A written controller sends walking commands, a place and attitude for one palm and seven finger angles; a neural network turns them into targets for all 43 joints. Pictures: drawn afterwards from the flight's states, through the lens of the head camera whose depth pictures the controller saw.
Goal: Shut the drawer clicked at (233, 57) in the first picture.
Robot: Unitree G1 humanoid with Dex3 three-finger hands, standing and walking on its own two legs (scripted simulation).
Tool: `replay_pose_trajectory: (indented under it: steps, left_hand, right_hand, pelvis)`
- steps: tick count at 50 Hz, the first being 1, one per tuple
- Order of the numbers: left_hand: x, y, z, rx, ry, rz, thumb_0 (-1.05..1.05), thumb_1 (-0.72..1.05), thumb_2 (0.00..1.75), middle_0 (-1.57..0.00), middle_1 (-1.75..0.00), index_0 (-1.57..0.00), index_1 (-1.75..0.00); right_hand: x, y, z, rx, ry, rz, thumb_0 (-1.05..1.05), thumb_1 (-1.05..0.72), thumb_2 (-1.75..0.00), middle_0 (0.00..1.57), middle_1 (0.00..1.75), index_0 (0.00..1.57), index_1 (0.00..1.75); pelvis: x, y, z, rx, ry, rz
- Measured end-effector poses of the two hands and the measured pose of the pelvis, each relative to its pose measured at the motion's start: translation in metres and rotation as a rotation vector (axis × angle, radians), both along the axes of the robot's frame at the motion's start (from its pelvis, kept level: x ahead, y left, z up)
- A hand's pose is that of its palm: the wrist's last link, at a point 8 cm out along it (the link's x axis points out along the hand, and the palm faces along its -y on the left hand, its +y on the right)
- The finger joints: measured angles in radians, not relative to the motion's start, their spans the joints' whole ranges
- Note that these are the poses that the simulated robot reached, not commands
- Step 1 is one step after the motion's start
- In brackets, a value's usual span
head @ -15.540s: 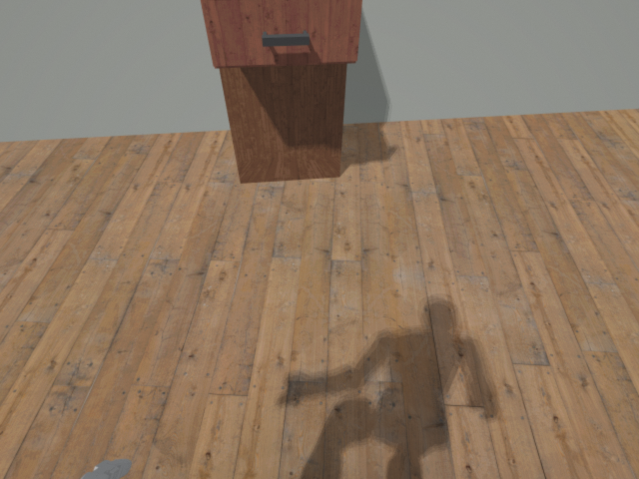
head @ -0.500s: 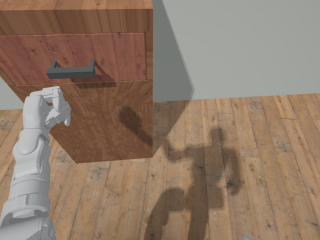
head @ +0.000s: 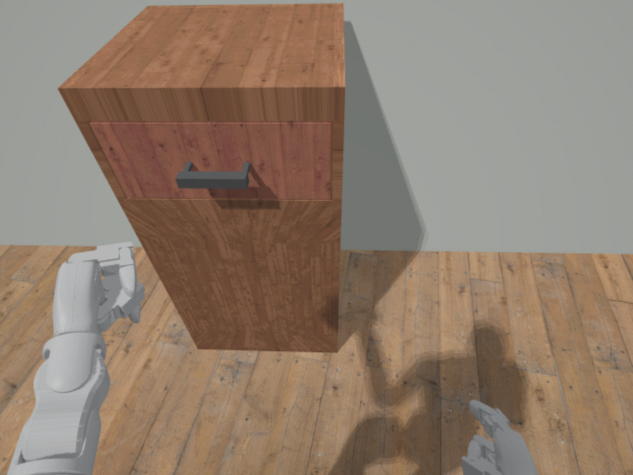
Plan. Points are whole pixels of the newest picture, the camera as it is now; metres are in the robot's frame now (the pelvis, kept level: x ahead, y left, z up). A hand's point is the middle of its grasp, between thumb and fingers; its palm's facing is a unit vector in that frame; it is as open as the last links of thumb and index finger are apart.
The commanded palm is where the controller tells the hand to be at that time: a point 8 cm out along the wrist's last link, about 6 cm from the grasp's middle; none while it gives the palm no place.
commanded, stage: draw the hand back to the body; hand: left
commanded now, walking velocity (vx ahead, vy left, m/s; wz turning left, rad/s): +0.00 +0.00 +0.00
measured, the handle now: (215, 173) +0.62 +0.26 +0.03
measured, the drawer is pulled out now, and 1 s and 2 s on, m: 0.00 0.00 0.00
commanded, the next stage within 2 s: step back with the hand held close in 0.56 s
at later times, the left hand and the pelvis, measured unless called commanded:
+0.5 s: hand (74, 364) +0.17 +0.23 +0.16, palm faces +0.41 -0.81 -0.41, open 3.2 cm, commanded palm +0.13 +0.27 +0.18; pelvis +0.00 -0.01 +0.00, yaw +0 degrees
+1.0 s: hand (71, 360) +0.18 +0.25 +0.15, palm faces +0.29 -0.82 -0.50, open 3.2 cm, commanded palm +0.12 +0.29 +0.18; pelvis -0.01 +0.01 +0.00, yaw +0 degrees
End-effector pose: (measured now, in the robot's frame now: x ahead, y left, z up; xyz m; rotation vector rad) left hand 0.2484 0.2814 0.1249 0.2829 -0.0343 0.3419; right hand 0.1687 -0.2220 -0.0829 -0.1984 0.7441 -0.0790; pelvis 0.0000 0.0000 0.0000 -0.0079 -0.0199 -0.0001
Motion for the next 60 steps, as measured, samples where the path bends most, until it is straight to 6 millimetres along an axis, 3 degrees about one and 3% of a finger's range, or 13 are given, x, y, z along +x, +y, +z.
replay_pose_trajectory:
  steps: [23, 31, 37, 46, 52, 60]
  left_hand:
    - [-0.115, -0.014, 0.056, 0.201, -0.072, 0.052, 0.01, 0.89, 0.89, -1.41, -1.60, -1.41, -1.60]
    - [-0.113, -0.010, 0.047, 0.171, -0.066, 0.083, 0.01, 0.89, 0.89, -1.41, -1.60, -1.41, -1.60]
    - [-0.106, -0.010, 0.054, 0.193, -0.093, 0.050, 0.01, 0.89, 0.89, -1.41, -1.60, -1.41, -1.60]
    - [-0.098, -0.001, 0.050, 0.256, -0.029, -0.032, 0.01, 0.89, 0.89, -1.41, -1.60, -1.41, -1.60]
    - [-0.107, 0.009, 0.047, 0.281, -0.006, -0.058, 0.01, 0.89, 0.89, -1.41, -1.60, -1.41, -1.60]
    - [-0.136, 0.018, 0.051, 0.306, -0.061, -0.051, 0.01, 0.89, 0.89, -1.41, -1.60, -1.40, -1.60]
  right_hand:
    - [0.012, -0.005, 0.006, 0.013, -0.084, 0.028, 0.01, -0.90, -0.90, 0.20, 0.30, 0.20, 0.30]
    - [0.013, 0.000, 0.007, 0.002, -0.087, 0.043, 0.01, -0.90, -0.90, 0.20, 0.30, 0.20, 0.30]
    - [0.010, 0.001, 0.008, 0.004, -0.083, 0.035, 0.01, -0.90, -0.90, 0.20, 0.30, 0.20, 0.30]
    - [-0.011, -0.011, 0.005, -0.025, 0.015, -0.064, 0.01, -0.90, -0.90, 0.20, 0.30, 0.20, 0.30]
    - [-0.028, -0.010, 0.004, -0.048, 0.055, -0.102, 0.01, -0.90, -0.90, 0.20, 0.30, 0.20, 0.30]
    - [-0.043, 0.005, 0.010, -0.049, 0.007, -0.080, 0.01, -0.90, -0.90, 0.20, 0.30, 0.20, 0.30]
  pelvis:
    - [0.003, -0.010, 0.004, -0.005, -0.059, 0.002]
    - [0.000, -0.010, 0.004, -0.005, -0.064, 0.007]
    - [0.001, -0.009, 0.004, -0.009, -0.051, 0.003]
    - [-0.007, 0.005, 0.005, -0.008, 0.027, -0.008]
    - [-0.018, 0.014, 0.004, -0.004, 0.044, -0.009]
    - [-0.043, 0.020, -0.001, -0.001, 0.035, -0.007]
